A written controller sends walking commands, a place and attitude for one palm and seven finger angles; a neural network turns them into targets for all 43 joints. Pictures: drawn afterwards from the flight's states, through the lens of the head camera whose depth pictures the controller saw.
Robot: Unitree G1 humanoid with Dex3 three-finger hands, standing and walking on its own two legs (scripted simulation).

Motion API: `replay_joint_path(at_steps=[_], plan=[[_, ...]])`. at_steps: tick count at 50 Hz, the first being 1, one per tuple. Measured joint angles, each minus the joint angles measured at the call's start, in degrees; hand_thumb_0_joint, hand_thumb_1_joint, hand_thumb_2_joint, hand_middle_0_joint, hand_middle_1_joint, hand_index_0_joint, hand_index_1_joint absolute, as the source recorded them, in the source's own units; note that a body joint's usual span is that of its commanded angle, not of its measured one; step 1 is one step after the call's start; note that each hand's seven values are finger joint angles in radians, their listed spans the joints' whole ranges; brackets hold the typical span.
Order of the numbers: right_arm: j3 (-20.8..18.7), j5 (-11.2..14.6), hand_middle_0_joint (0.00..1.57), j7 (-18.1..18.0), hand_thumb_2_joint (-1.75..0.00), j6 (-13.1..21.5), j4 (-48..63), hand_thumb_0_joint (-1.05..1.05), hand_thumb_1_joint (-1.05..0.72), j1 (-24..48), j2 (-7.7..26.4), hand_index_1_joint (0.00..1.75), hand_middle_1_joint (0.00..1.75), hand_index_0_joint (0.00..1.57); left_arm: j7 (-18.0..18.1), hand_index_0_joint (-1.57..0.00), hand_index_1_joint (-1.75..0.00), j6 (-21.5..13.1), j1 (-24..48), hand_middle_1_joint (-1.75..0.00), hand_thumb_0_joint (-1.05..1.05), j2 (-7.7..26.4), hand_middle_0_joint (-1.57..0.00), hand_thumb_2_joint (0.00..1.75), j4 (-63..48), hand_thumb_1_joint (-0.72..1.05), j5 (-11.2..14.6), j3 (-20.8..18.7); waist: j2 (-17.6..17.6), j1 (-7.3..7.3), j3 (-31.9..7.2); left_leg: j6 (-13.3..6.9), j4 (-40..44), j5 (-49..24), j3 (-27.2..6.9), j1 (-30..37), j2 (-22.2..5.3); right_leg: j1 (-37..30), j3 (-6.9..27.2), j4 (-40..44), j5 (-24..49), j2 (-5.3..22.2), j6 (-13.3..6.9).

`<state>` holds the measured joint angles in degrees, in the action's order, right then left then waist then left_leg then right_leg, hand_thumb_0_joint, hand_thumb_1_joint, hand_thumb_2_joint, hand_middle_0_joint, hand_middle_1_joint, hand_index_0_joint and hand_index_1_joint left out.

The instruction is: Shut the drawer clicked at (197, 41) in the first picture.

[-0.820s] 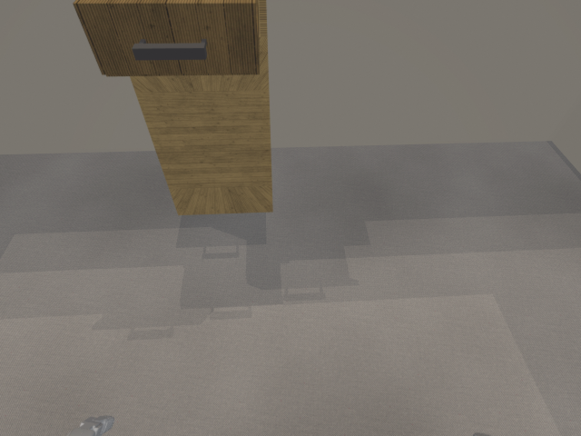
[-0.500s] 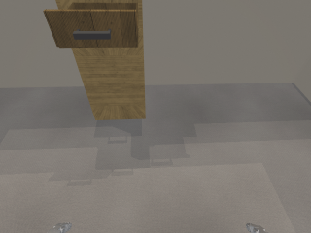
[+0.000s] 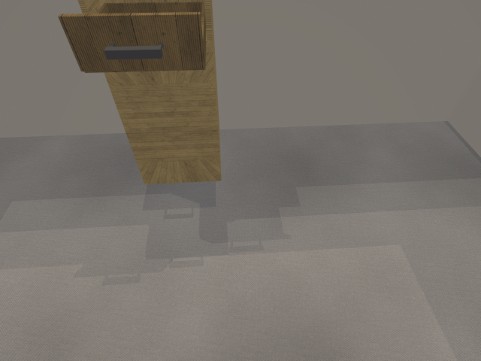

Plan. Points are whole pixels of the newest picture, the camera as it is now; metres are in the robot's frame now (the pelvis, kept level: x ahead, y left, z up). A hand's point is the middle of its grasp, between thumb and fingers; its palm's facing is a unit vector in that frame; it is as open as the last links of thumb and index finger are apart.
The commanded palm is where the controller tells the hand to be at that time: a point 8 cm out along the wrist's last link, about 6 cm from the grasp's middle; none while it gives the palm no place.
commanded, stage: stand and wait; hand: left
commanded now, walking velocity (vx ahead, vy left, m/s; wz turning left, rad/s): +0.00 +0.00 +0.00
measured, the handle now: (135, 49) +0.89 +0.36 +0.10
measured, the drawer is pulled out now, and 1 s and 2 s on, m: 0.23 0.23 0.23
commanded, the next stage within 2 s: look at it before walking up in 0.20 s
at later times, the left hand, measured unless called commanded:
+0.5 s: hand out of the picture +0.08 +0.24 -0.15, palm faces -0.04 -0.94 -0.33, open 7.4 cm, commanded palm none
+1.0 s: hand out of the picture +0.08 +0.25 -0.16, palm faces -0.03 -0.94 -0.33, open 7.4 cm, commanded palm none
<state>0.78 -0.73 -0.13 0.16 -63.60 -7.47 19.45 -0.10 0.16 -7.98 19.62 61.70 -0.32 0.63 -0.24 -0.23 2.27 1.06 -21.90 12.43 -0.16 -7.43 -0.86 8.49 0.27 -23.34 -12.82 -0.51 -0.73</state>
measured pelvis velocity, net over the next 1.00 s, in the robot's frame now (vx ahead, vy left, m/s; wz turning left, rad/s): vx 0.00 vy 0.00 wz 0.00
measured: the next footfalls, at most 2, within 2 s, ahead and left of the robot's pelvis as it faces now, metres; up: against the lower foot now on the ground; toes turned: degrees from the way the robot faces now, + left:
right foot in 1.78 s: +0.39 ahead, +0.00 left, +0.00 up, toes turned +2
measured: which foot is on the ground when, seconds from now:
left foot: down 0.00-1.00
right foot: down 0.00-1.00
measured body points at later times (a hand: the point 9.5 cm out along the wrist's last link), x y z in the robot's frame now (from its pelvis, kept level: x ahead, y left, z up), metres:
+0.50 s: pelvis +0.00 +0.00 +0.00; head +0.00 +0.00 +0.45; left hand +0.08 +0.29 -0.13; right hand +0.07 -0.30 -0.14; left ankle +0.00 +0.13 -0.74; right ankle +0.00 -0.11 -0.74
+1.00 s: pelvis +0.00 +0.00 +0.00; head +0.01 +0.00 +0.45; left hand +0.08 +0.29 -0.13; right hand +0.08 -0.29 -0.13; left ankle +0.00 +0.13 -0.74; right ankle +0.00 -0.11 -0.74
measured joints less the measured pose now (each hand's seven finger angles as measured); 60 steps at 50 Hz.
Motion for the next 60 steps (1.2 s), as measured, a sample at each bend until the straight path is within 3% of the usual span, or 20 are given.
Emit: replay_joint_path(at_steps=[48, 51, 53, 57, 60], plan=[[0.05, 0.03, 0.2, 0.07, -0.89, 0.42, -0.07, 0.01, -0.91, 1.11, -0.26, 0.3, 0.3, 0.2, -0.04, -0.21, -0.3, -0.48, 0.32, -0.3, 0.01, -0.01, -0.2, 0.9, 0.3, 0.91, -0.15, -0.02, 0.25, 0.15, -0.16, 0.07, 1.72, -1.03, 0.22, 0.29, -0.23, -0.37, 0.23, 2.08, 1.32, -0.21, 0.03], [0.06, -0.3, 0.2, 0.03, -0.9, -0.18, 0.17, 0.01, -0.91, -0.11, -0.86, 0.3, 0.3, 0.2, 0.32, -0.21, -0.3, 0.06, -0.33, -0.3, 0.01, -0.92, -0.2, 0.9, 0.02, 0.91, -0.25, -0.18, -0.01, -0.11, -0.98, -0.02, -0.86, 0.34, -0.54, -1.1, -0.23, 0.0, -0.56, 0.96, 0.35, -0.19, 0.16], [-0.04, -0.54, 0.2, 0.18, -0.9, -0.86, 0.47, 0.01, -0.91, -1.93, -1.65, 0.3, 0.3, 0.2, 0.16, -0.2, -0.3, 0.42, -1.44, -0.3, 0.01, -1.91, -0.2, 0.9, -0.75, 0.91, -0.46, -0.5, -0.16, -0.18, -1.77, -0.55, -5.81, 5.42, -0.85, -3.41, -0.41, 0.19, -1.64, -0.07, -0.91, -0.09, 0.13], [-0.79, -0.51, 0.2, 1.07, -0.9, -1.7, 1.12, 0.01, -0.91, -6.02, -3.9, 0.3, 0.3, 0.2, -0.09, -0.21, -0.3, -0.39, -4.74, -0.3, 0.0, -3.95, -0.2, 0.9, -2.33, 0.91, -0.93, -1.28, 0.7, -0.08, -1.93, -1.23, -20.41, 13.22, 1.71, -9.91, -1.07, -1.45, -4.54, -0.07, -2.69, 1.34, 0.31], [-1.21, -0.34, 0.2, 1.82, -0.9, -1.42, 1.99, 0.01, -0.91, -8.31, -5.72, 0.3, 0.3, 0.2, -0.27, -0.21, -0.3, -0.94, -7.48, -0.3, 0.0, -4.82, -0.2, 0.9, -2.11, 0.91, -1.13, -1.69, 1.92, -0.22, -1.2, -1.29, -20.0, 12.6, 4.35, -11.21, -1.91, -3.08, -6.54, -0.93, -4.61, 3.28, 1.69]])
